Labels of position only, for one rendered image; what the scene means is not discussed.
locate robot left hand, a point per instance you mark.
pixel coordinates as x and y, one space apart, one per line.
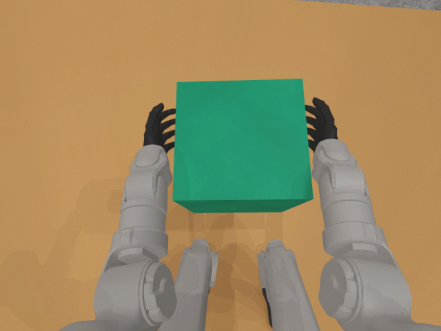
154 128

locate robot right hand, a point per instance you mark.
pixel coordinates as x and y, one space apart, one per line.
324 123

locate robot right upper arm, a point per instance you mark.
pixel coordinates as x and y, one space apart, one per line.
365 295

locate right robot forearm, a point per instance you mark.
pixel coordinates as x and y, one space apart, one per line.
350 225

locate robot left thigh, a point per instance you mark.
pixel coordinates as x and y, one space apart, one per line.
197 272

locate carton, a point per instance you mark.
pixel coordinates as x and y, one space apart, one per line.
241 146

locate robot left upper arm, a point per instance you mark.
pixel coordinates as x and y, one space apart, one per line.
133 297

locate robot thigh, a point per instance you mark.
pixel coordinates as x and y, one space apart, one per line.
197 272
291 309

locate robot right thigh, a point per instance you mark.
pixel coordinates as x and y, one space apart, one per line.
291 309

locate left robot forearm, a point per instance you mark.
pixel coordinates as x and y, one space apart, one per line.
141 235

